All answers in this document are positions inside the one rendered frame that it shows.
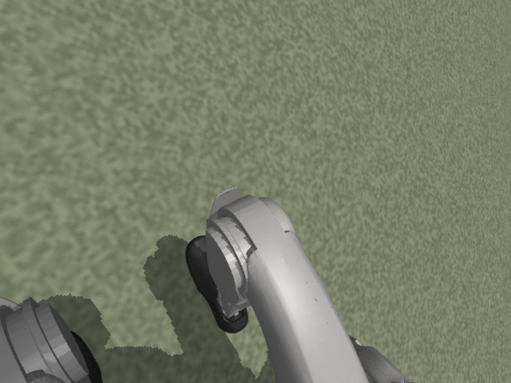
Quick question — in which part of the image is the right robot hand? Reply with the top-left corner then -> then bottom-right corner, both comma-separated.
349,335 -> 409,383

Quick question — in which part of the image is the left robot foot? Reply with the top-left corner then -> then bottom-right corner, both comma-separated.
70,331 -> 103,383

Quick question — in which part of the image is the right robot foot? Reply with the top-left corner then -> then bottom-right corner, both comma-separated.
185,235 -> 248,334

